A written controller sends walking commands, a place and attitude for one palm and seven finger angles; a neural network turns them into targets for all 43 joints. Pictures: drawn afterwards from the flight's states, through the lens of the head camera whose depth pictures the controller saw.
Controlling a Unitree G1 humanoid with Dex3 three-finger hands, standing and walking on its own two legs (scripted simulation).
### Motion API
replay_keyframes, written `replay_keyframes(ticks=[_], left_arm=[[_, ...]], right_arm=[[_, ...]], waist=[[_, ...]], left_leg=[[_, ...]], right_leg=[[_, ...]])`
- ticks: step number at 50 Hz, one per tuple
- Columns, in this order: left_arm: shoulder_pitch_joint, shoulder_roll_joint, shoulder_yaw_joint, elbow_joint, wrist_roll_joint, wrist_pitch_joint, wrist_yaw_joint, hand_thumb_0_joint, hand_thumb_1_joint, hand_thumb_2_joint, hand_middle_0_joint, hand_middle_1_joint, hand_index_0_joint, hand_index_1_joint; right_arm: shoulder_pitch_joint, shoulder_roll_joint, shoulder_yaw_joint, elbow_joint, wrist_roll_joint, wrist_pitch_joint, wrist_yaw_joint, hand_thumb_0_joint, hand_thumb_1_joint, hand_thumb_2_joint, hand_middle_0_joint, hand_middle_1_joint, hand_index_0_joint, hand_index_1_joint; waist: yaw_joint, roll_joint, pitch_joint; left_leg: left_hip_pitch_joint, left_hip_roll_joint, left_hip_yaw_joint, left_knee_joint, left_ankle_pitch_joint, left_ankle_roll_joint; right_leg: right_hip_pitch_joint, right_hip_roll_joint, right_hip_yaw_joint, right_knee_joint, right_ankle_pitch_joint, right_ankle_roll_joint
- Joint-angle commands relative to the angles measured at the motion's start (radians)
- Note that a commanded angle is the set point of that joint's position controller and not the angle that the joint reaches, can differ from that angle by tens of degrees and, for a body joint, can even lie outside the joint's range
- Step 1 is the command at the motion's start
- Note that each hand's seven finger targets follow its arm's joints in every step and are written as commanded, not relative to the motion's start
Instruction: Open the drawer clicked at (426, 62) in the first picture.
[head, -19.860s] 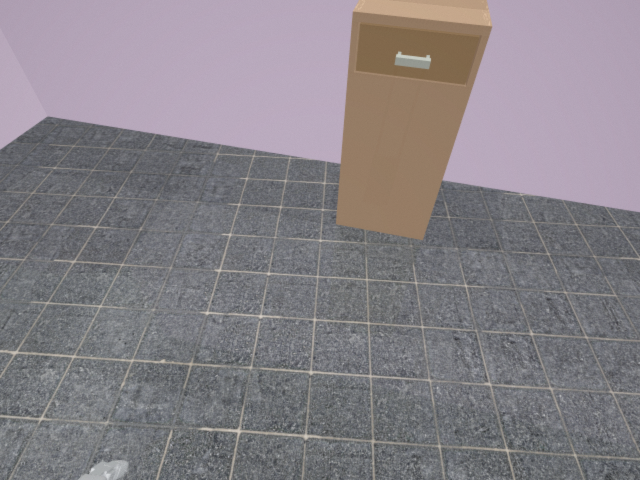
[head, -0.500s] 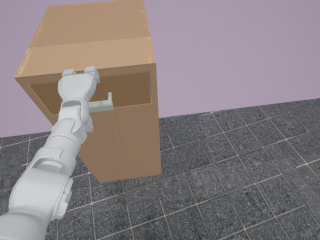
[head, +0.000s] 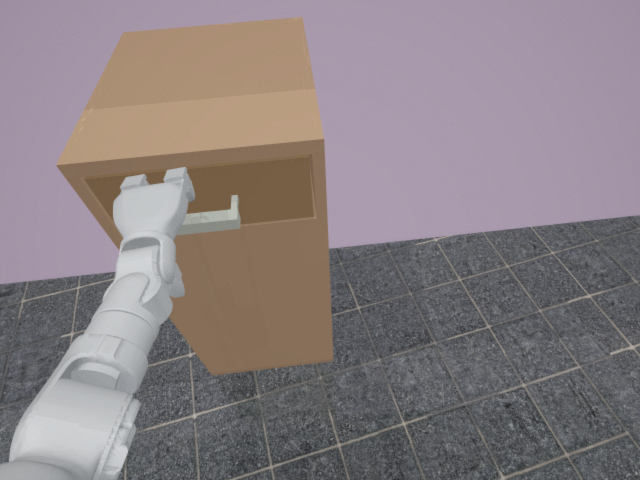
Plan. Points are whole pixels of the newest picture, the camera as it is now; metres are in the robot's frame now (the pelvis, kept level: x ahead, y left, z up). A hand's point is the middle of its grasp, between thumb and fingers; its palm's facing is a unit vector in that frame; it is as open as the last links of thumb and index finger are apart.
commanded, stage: re-aim the fingers above the handle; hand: left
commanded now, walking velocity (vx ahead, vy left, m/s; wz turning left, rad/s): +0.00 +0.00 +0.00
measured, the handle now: (208, 212) +0.52 +0.19 +0.01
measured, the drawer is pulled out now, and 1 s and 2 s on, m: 0.00 0.00 0.00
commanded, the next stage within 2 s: lower the fingers behind the handle in 0.80 s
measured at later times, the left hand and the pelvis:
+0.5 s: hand (172, 234) +0.43 +0.21 +0.06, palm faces -0.06 -0.01 -1.00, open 13.9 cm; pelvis +0.00 +0.00 +0.00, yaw +0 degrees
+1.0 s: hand (174, 244) +0.42 +0.21 +0.06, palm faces -0.15 -0.06 -0.99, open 13.9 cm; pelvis +0.00 -0.01 +0.00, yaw +2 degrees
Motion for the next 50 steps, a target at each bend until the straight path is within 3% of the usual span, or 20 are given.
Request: replay_keyframes(ticks=[1, 2, 6, 9, 12, 14, 17, 21, 23, 25, 27, 31, 32, 33, 37, 39, 42, 45, 47, 50], left_arm=[[-0.533, 0.12, -0.058, -0.331, -0.029, -0.002, -0.029, 0.0, -0.5, 0.3, -0.3, -1.2, -0.3, -1.2], [-0.58, 0.052, -0.129, -0.364, -0.042, -0.02, -0.052, 0.0, -0.5, 0.3, -0.3, -1.2, -0.3, -1.2], [-0.618, 0.057, -0.132, -0.314, -0.03, -0.09, -0.075, 0.0, -0.5, 0.3, -0.3, -1.2, -0.3, -1.2], [-0.635, 0.109, -0.07, -0.237, -0.013, -0.105, -0.041, 0.0, -0.5, 0.3, -0.3, -1.2, -0.3, -1.2], [-0.55, 0.251, 0.087, -0.136, -0.002, -0.08, 0.019, 0.0, -0.5, 0.3, -0.3, -1.2, -0.3, -1.2], [-0.492, 0.24, 0.091, -0.086, 0.006, -0.04, 0.049, 0.0, -0.5, 0.3, -0.3, -1.2, -0.3, -1.2], [-0.453, 0.267, 0.098, -0.006, 0.034, 0.029, 0.057, 0.0, -0.5, 0.3, -0.3, -1.2, -0.3, -1.2], [-0.487, 0.18, 0.009, -0.102, 0.013, 0.042, -0.004, 0.0, -0.5, 0.3, -0.3, -1.2, -0.3, -1.2], [-0.507, 0.113, -0.051, -0.224, -0.022, 0.0, -0.049, 0.0, -0.5, 0.3, -0.3, -1.2, -0.3, -1.2], [-0.511, 0.114, -0.051, -0.335, -0.041, -0.059, -0.076, 0.0, -0.5, 0.3, -0.3, -1.2, -0.3, -1.2], [-0.542, 0.07, -0.1, -0.399, -0.046, -0.11, -0.086, 0.0, -0.5, 0.3, -0.3, -1.2, -0.3, -1.2], [-0.572, 0.172, 0.0, -0.347, -0.01, -0.154, -0.012, 0.0, -0.5, 0.3, -0.3, -1.2, -0.3, -1.2], [-0.587, 0.23, 0.051, -0.322, -0.004, -0.149, 0.015, 0.0, -0.5, 0.3, -0.3, -1.2, -0.3, -1.2], [-0.585, 0.215, 0.047, -0.285, 0.002, -0.134, 0.041, 0.0, -0.5, 0.3, -0.3, -1.2, -0.3, -1.2], [-0.501, 0.319, 0.15, -0.137, 0.011, -0.026, 0.1, 0.0, -0.5, 0.3, -0.3, -1.2, -0.3, -1.2], [-0.458, 0.272, 0.099, -0.055, 0.016, 0.038, 0.085, 0.0, -0.5, 0.3, -0.3, -1.2, -0.3, -1.2], [-0.446, 0.18, 0.002, 0.023, -0.002, 0.098, -0.005, 0.0, -0.5, 0.3, -0.3, -1.2, -0.3, -1.2], [-0.45, 0.122, -0.065, -0.117, -0.046, 0.047, -0.117, 0.0, -0.5, 0.3, -0.3, -1.2, -0.3, -1.2], [-0.483, 0.076, -0.11, -0.211, -0.062, -0.039, -0.17, 0.0, -0.5, 0.3, -0.3, -1.2, -0.3, -1.2], [-0.503, 0.202, -0.003, -0.303, -0.035, -0.183, -0.158, 0.0, -0.5, 0.3, -0.3, -1.2, -0.3, -1.2]], right_arm=[[-0.034, -0.143, -0.058, -0.115, 0.009, -0.041, -0.025, 0.0, -0.9, -0.9, 0.2, 0.3, 0.2, 0.3], [-0.036, -0.137, -0.057, -0.118, 0.01, -0.045, -0.03, 0.0, -0.9, -0.9, 0.2, 0.3, 0.2, 0.3], [-0.018, -0.126, -0.043, -0.082, 0.0, -0.059, -0.043, 0.0, -0.9, -0.9, 0.2, 0.3, 0.2, 0.3], [-0.012, -0.125, -0.034, -0.071, -0.002, -0.06, -0.039, 0.0, -0.9, -0.9, 0.2, 0.3, 0.2, 0.3], [-0.02, -0.131, -0.021, -0.074, -0.01, -0.05, -0.034, 0.0, -0.9, -0.9, 0.2, 0.3, 0.2, 0.3], [-0.038, -0.118, -0.013, -0.09, -0.01, -0.046, -0.03, 0.0, -0.9, -0.9, 0.2, 0.3, 0.2, 0.3], [-0.048, -0.132, -0.009, -0.101, -0.008, -0.037, -0.026, 0.0, -0.9, -0.9, 0.2, 0.3, 0.2, 0.3], [-0.035, -0.14, -0.029, -0.13, 0.001, -0.034, -0.027, 0.0, -0.9, -0.9, 0.2, 0.3, 0.2, 0.3], [-0.029, -0.138, -0.043, -0.142, 0.002, -0.038, -0.032, 0.0, -0.9, -0.9, 0.2, 0.3, 0.2, 0.3], [-0.014, -0.138, -0.055, -0.131, -0.003, -0.047, -0.037, 0.0, -0.9, -0.9, 0.2, 0.3, 0.2, 0.3], [-0.007, -0.13, -0.055, -0.12, -0.006, -0.055, -0.04, 0.0, -0.9, -0.9, 0.2, 0.3, 0.2, 0.3], [0.015, -0.123, -0.05, -0.07, -0.007, -0.061, -0.035, 0.0, -0.9, -0.9, 0.2, 0.3, 0.2, 0.3], [0.015, -0.129, -0.047, -0.059, -0.006, -0.06, -0.033, 0.0, -0.9, -0.9, 0.2, 0.3, 0.2, 0.3], [0.009, -0.121, -0.041, -0.058, -0.004, -0.062, -0.028, 0.0, -0.9, -0.9, 0.2, 0.3, 0.2, 0.3], [-0.029, -0.127, -0.024, -0.059, -0.006, -0.055, -0.024, 0.0, -0.9, -0.9, 0.2, 0.3, 0.2, 0.3], [-0.043, -0.128, -0.019, -0.068, -0.002, -0.048, -0.022, 0.0, -0.9, -0.9, 0.2, 0.3, 0.2, 0.3], [-0.04, -0.148, -0.025, -0.086, 0.009, -0.035, -0.022, 0.0, -0.9, -0.9, 0.2, 0.3, 0.2, 0.3], [-0.043, -0.155, -0.035, -0.125, 0.011, -0.032, -0.038, 0.0, -0.9, -0.9, 0.2, 0.3, 0.2, 0.3], [-0.035, -0.151, -0.037, -0.133, 0.005, -0.038, -0.051, 0.0, -0.9, -0.9, 0.2, 0.3, 0.2, 0.3], [-0.005, -0.138, -0.04, -0.114, -0.01, -0.046, -0.062, 0.0, -0.9, -0.9, 0.2, 0.3, 0.2, 0.3]], waist=[[-0.048, -0.059, -0.346], [-0.077, -0.05, -0.318], [-0.077, -0.023, -0.252], [-0.049, -0.023, -0.248], [0.019, -0.059, -0.307], [0.041, -0.086, -0.305], [0.047, -0.139, -0.29], [0.01, -0.109, -0.355], [-0.015, -0.091, -0.4], [-0.026, -0.055, -0.411], [-0.051, -0.05, -0.366], [-0.027, -0.002, -0.3], [-0.016, -0.013, -0.295], [-0.009, -0.018, -0.289], [0.046, -0.065, -0.321], [0.042, -0.09, -0.303], [-0.001, -0.146, -0.279], [-0.025, -0.173, -0.332], [-0.055, -0.151, -0.303], [-0.031, -0.066, -0.301]], left_leg=[[0.283, -0.024, -0.029, -0.001, 0.416, 0.033], [0.304, -0.022, -0.039, 0.0, 0.401, 0.034], [0.316, -0.024, -0.07, 0.004, 0.343, 0.027], [0.277, -0.025, -0.07, 0.001, 0.32, 0.016], [0.197, -0.03, -0.054, -0.003, 0.357, 0.006], [0.147, -0.029, -0.035, -0.008, 0.349, 0.005], [0.091, -0.027, -0.017, -0.019, 0.329, 0.003], [0.159, -0.027, -0.002, -0.01, 0.369, 0.019], [0.221, -0.027, -0.015, 0.001, 0.411, 0.029], [0.28, -0.026, -0.028, 0.015, 0.455, 0.035], [0.299, -0.027, -0.046, 0.021, 0.47, 0.035], [0.272, -0.028, -0.06, 0.018, 0.414, 0.02], [0.243, -0.028, -0.061, 0.012, 0.398, 0.016], [0.221, -0.032, -0.054, 0.007, 0.382, 0.016], [0.133, -0.035, -0.026, -0.021, 0.345, 0.006], [0.11, -0.033, -0.007, -0.027, 0.334, 0.007], [0.124, -0.029, 0.004, -0.028, 0.327, 0.015], [0.175, -0.036, -0.003, -0.015, 0.353, 0.033], [0.196, -0.039, -0.019, -0.004, 0.343, 0.038], [0.213, -0.043, -0.036, 0.022, 0.357, 0.037]], right_leg=[[0.139, 0.011, 0.001, -0.058, 0.456, 0.009], [0.103, 0.009, 0.0, -0.07, 0.418, 0.011], [0.012, 0.01, -0.012, -0.064, 0.32, 0.003], [0.008, 0.009, -0.013, -0.048, 0.291, -0.006], [0.109, 0.005, -0.009, -0.021, 0.346, -0.011], [0.143, 0.0, -0.007, -0.015, 0.369, -0.005], [0.184, -0.003, 0.0, -0.026, 0.382, 0.002], [0.203, -0.005, 0.009, -0.037, 0.465, 0.01], [0.207, -0.001, 0.011, -0.04, 0.504, 0.011], [0.184, 0.003, 0.014, -0.043, 0.521, 0.012], [0.139, 0.007, 0.008, -0.048, 0.495, 0.01], [0.074, 0.015, -0.003, -0.036, 0.402, -0.005], [0.091, 0.015, 0.0, -0.037, 0.388, -0.009], [0.094, 0.014, -0.001, -0.032, 0.383, -0.009], [0.197, 0.005, 0.008, -0.031, 0.389, -0.005], [0.207, -0.001, 0.006, -0.035, 0.409, 0.003], [0.199, -0.005, 0.006, -0.06, 0.439, 0.014], [0.23, -0.01, 0.016, -0.061, 0.53, 0.025], [0.189, -0.013, 0.018, -0.066, 0.507, 0.025], [0.144, -0.01, 0.029, -0.043, 0.483, 0.015]])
